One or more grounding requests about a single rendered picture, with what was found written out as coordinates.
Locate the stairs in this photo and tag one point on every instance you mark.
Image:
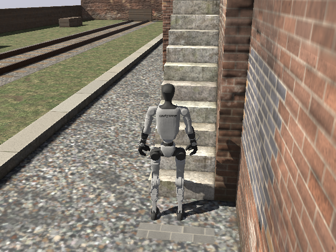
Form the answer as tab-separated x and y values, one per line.
192	68

